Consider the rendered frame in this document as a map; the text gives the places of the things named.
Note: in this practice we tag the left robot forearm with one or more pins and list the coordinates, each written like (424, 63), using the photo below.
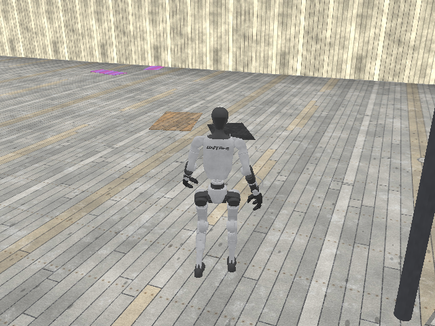
(187, 173)

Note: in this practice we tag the right robot forearm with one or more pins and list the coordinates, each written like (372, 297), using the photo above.
(251, 180)

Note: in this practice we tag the robot left upper arm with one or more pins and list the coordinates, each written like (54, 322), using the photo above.
(194, 151)

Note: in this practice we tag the left robot hand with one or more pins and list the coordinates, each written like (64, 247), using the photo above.
(187, 184)

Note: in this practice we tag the right robot thigh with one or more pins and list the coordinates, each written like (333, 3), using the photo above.
(233, 202)

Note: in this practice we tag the right robot hand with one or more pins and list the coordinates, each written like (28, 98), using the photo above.
(258, 200)

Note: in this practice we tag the robot right upper arm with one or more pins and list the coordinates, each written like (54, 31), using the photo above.
(243, 155)

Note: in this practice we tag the robot right shin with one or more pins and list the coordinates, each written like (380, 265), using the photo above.
(232, 242)

